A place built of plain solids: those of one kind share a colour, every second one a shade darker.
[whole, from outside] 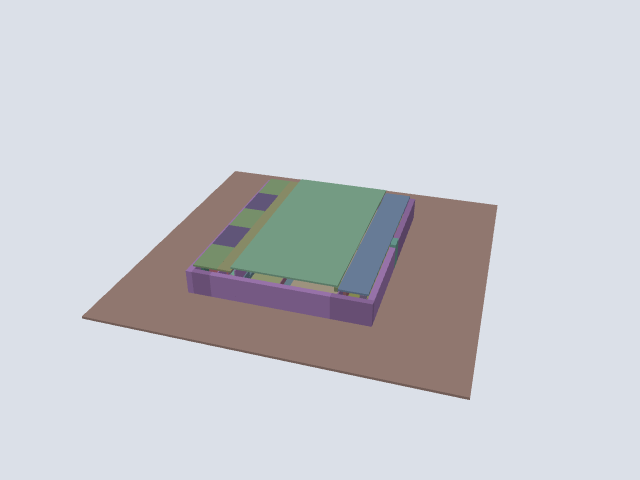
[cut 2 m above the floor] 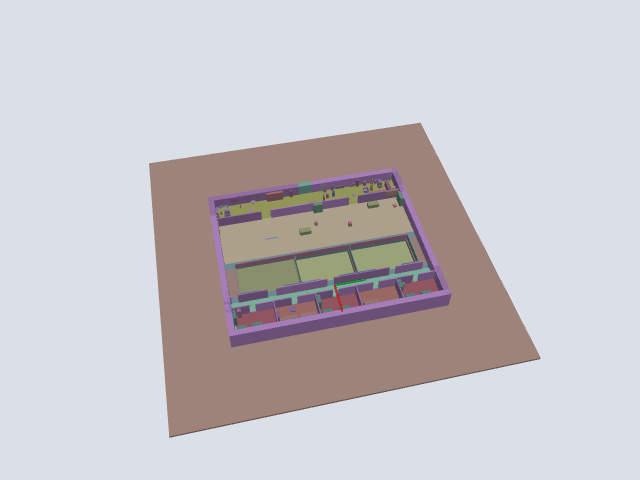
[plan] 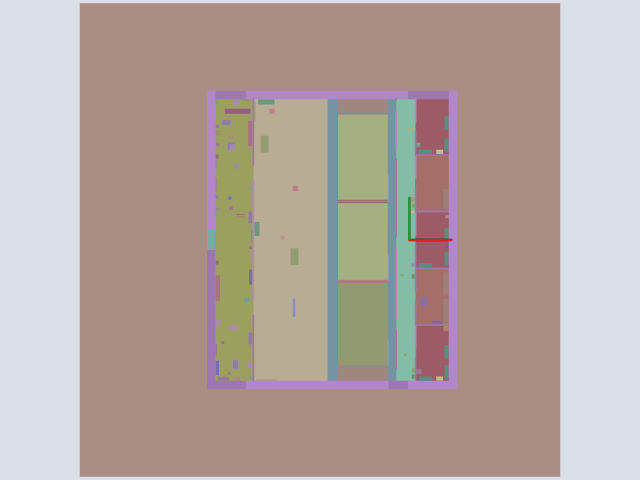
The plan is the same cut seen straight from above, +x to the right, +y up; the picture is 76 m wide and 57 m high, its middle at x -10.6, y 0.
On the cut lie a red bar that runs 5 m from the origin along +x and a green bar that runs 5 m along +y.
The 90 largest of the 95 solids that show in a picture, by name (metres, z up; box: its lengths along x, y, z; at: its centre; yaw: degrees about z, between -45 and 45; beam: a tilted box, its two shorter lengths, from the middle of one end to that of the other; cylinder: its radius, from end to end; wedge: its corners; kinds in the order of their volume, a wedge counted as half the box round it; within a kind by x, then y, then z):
{
 "ground_under_all_1": {"box": [57.06, 56.22, 0.4], "at": [-10.61, 0.0, -0.75]},
 "wall_1": {"box": [1.0, 16.53, 4.07], "at": [-23.51, -9.46, 1.44]},
 "wall_2": {"box": [1.0, 16.53, 4.07], "at": [-23.51, 9.46, 1.44]},
 "wall_3": {"box": [6.4, 1.0, 4.07], "at": [-20.81, -17.23, 1.44]},
 "wall_4": {"box": [6.4, 1.0, 4.07], "at": [-20.81, 17.23, 1.44]},
 "wall_5": {"box": [0.2, 8.05, 4.07], "at": [-18.51, -12.9, 1.44]},
 "wall_6": {"box": [0.2, 14.36, 4.07], "at": [-18.51, 0.0, 1.44]},
 "wall_7": {"box": [0.2, 8.05, 4.07], "at": [-18.51, 12.9, 1.44]},
 "wall_8": {"box": [18.76, 1.0, 4.07], "at": [-10.03, -17.23, 1.44]},
 "wall_9": {"box": [18.76, 1.0, 4.07], "at": [-10.03, 17.23, 1.44]},
 "wall_10": {"box": [0.2, 4.78, 4.07], "at": [-1.55, -13.04, 1.44]},
 "wall_11": {"box": [0.2, 8.41, 4.07], "at": [-1.55, -5.04, 1.44]},
 "wall_12": {"box": [0.2, 9.35, 4.07], "at": [-1.55, 4.99, 1.44]},
 "wall_13": {"box": [0.2, 4.67, 4.07], "at": [-1.55, 13.1, 1.44]},
 "wall_14": {"box": [4.1, 1.0, 4.07], "at": [-0.4, -17.23, 1.44]},
 "wall_15": {"box": [4.1, 1.0, 4.07], "at": [-0.4, 17.23, 1.44]},
 "wall_16": {"box": [0.2, 2.99, 4.07], "at": [0.75, -15.43, 1.44]},
 "wall_17": {"box": [0.2, 2.99, 4.07], "at": [0.75, -11.49, 1.44]},
 "wall_18": {"box": [0.2, 2.99, 4.07], "at": [0.75, -8.7, 1.44]},
 "wall_19": {"box": [0.2, 2.99, 4.07], "at": [0.75, -4.76, 1.44]},
 "wall_20": {"box": [0.2, 5.78, 4.07], "at": [0.75, -3.37, 1.44]},
 "wall_21": {"box": [0.2, 2.99, 4.07], "at": [0.75, -1.97, 1.44]},
 "wall_22": {"box": [0.2, 5.78, 4.07], "at": [0.75, 3.37, 1.44]},
 "wall_23": {"box": [0.2, 2.99, 4.07], "at": [0.75, 8.7, 1.44]},
 "wall_24": {"box": [0.2, 5.78, 4.07], "at": [0.75, 10.1, 1.44]},
 "wall_25": {"box": [0.2, 2.99, 4.07], "at": [0.75, 15.43, 1.44]},
 "wall_26": {"box": [5.85, 1.0, 4.07], "at": [2.77, -17.23, 1.44]},
 "wall_27": {"box": [4.25, 0.2, 4.07], "at": [2.77, -10.1, 1.44]},
 "wall_28": {"box": [4.25, 0.2, 4.07], "at": [2.77, -3.37, 1.44]},
 "wall_29": {"box": [4.25, 0.2, 4.07], "at": [2.77, 3.37, 1.44]},
 "wall_30": {"box": [4.25, 0.2, 4.07], "at": [2.77, 10.1, 1.44]},
 "wall_31": {"box": [5.85, 1.0, 4.07], "at": [2.77, 17.23, 1.44]},
 "wall_32": {"box": [1.0, 8.53, 4.07], "at": [5.2, -13.46, 1.44]},
 "wall_33": {"box": [1.0, 8.53, 4.07], "at": [5.2, -6.73, 1.44]},
 "wall_34": {"box": [1.0, 8.53, 4.07], "at": [5.2, 0.0, 1.44]},
 "wall_35": {"box": [1.0, 8.53, 4.07], "at": [5.2, 6.73, 1.44]},
 "wall_36": {"box": [1.0, 8.53, 4.07], "at": [5.2, 13.46, 1.44]},
 "floor_yard_1": {"box": [8.8, 33.65, 1.29], "at": [-14.11, 0.0, 0.04]},
 "floor_lobby_1": {"box": [4.6, 33.65, 1.29], "at": [-20.81, 0.0, 0.04]},
 "ceil_hall_1": {"box": [16.96, 33.65, 0.3], "at": [-10.03, 0.0, 4.84]},
 "floor_plot_1": {"box": [5.91, 9.75, 1.06], "at": [-5.5, -10.0, -0.07]},
 "floor_plot_2": {"box": [5.91, 9.1, 0.6], "at": [-5.5, -0.17, -0.3]},
 "floor_plot_3": {"box": [5.91, 10.1, 0.6], "at": [-5.5, 9.82, -0.3]},
 "floor_store_1": {"box": [4.05, 6.73, 1.29], "at": [2.77, -13.46, 0.04]},
 "floor_store_2": {"box": [4.05, 6.73, 1.29], "at": [2.77, 0.0, 0.04]},
 "floor_store_3": {"box": [4.05, 6.73, 1.29], "at": [2.77, 13.46, 0.04]},
 "floor_back_corridor_1": {"box": [2.3, 33.65, 1.29], "at": [-0.4, 0.0, 0.04]},
 "floor_walkway_1": {"box": [1.25, 33.65, 1.29], "at": [-9.09, 0.0, 0.04]},
 "floor_walkway_2": {"box": [1.0, 33.65, 1.29], "at": [-2.05, 0.0, 0.04]},
 "floor_office_1": {"box": [4.05, 6.73, 1.29], "at": [2.77, -6.73, 0.04]},
 "floor_office_2": {"box": [4.05, 6.73, 1.29], "at": [2.77, 6.73, 0.04]},
 "ceil_lobby_1": {"box": [4.6, 33.65, 0.3], "at": [-20.81, 0.0, 4.24]},
 "floor_baulk_1": {"box": [5.91, 1.95, 1.29], "at": [-5.5, -15.85, 0.04]},
 "floor_baulk_2": {"box": [5.91, 0.4, 1.29], "at": [-5.5, -4.92, 0.04]},
 "floor_baulk_3": {"box": [5.91, 0.4, 1.29], "at": [-5.5, 4.58, 0.04]},
 "floor_baulk_4": {"box": [5.91, 1.95, 1.29], "at": [-5.5, 15.85, 0.04]},
 "ceil_store_1": {"box": [4.05, 6.73, 0.3], "at": [2.77, -13.46, 4.09]},
 "ceil_store_2": {"box": [4.05, 6.73, 0.3], "at": [2.77, 0.0, 4.09]},
 "ceil_store_3": {"box": [4.05, 6.73, 0.3], "at": [2.77, 13.46, 4.09]},
 "ceil_back_corridor_1": {"box": [2.3, 33.65, 0.3], "at": [-0.4, 0.0, 4.09]},
 "ceil_office_1": {"box": [4.05, 6.73, 0.3], "at": [2.77, -6.73, 4.09]},
 "ceil_office_2": {"box": [4.05, 6.73, 0.3], "at": [2.77, 6.73, 4.09]},
 "shelves_store_1": {"box": [1.6, 0.5, 2.0], "at": [1.9, -16.45, 1.69]},
 "shelves_store_2": {"box": [1.6, 0.5, 2.0], "at": [1.9, -2.98, 1.69]},
 "shelves_store_3": {"box": [1.6, 0.5, 2.0], "at": [1.9, 10.47, 1.69]},
 "shelves_store_4": {"box": [0.5, 1.6, 2.0], "at": [4.42, -15.68, 1.69]},
 "shelves_store_5": {"box": [0.5, 1.6, 2.0], "at": [4.42, -13.28, 1.69]},
 "shelves_store_6": {"box": [0.5, 1.6, 2.0], "at": [4.42, -2.21, 1.69]},
 "shelves_store_7": {"box": [0.5, 1.6, 2.0], "at": [4.42, 0.58, 1.69]},
 "shelves_store_8": {"box": [0.5, 1.6, 2.0], "at": [4.42, 11.24, 1.69]},
 "shelves_store_9": {"box": [0.5, 1.6, 2.0], "at": [4.42, 13.89, 1.69]},
 "door_leaf_1": {"box": [0.97, 2.4, 4.56], "at": [-23.52, 0.0, 1.68]},
 "cabinets_office_1": {"box": [0.6, 2.75, 2.0], "at": [4.37, -8.37, 1.69]},
 "cabinets_office_2": {"box": [0.6, 2.75, 2.0], "at": [4.37, -5.22, 1.69]},
 "cabinets_office_3": {"box": [0.6, 2.35, 2.0], "at": [4.37, 4.89, 1.69]},
 "rail_far_1": {"box": [0.12, 30.27, 2.34], "at": [-8.52, 0.0, 0.57]},
 "rail_baulk_1": {"box": [5.91, 0.12, 2.34], "at": [-5.51, -4.92, 0.57]},
 "rail_baulk_2": {"box": [5.91, 0.12, 2.34], "at": [-5.51, 4.58, 0.57]},
 "rail_baulk_3": {"box": [6.81, 0.12, 2.34], "at": [-5.06, -15.07, 0.57]},
 "rail_baulk_4": {"box": [6.81, 0.12, 2.34], "at": [-5.06, 15.07, 0.57]},
 "lockers_lobby_1": {"box": [0.5, 3.05, 1.8], "at": [-22.73, -5.75, 1.59]},
 "lockers_lobby_2": {"box": [0.5, 3.05, 1.8], "at": [-18.89, 12.65, 1.59]},
 "cabinets_hall_1": {"box": [0.6, 1.65, 2.0], "at": [-18.08, 1.3, 1.69]},
 "cabinets_hall_2": {"box": [1.95, 0.6, 2.0], "at": [-16.98, 16.39, 1.69]},
 "console_hall_1": {"box": [0.95, 2.0, 0.79], "at": [-17.18, 11.39, 1.08]},
 "console_hall_2": {"box": [0.95, 2.0, 0.79], "at": [-13.62, -1.97, 1.08]},
 "desk_lobby_1": {"box": [3.05, 0.6, 1.05], "at": [-20.39, 15.29, 1.21]},
 "step_strewn_rostrum_low_1": {"box": [0.78, 1.04, 1.45], "at": [1.77, -7.29, 0.12]},
 "cart_lobby_1": {"box": [0.98, 0.58, 0.58], "at": [-21.72, 13.95, 1.9]},
 "cart_lobby_2": {"box": [0.58, 0.98, 0.58], "at": [-20.63, -14.77, 1.9]}
}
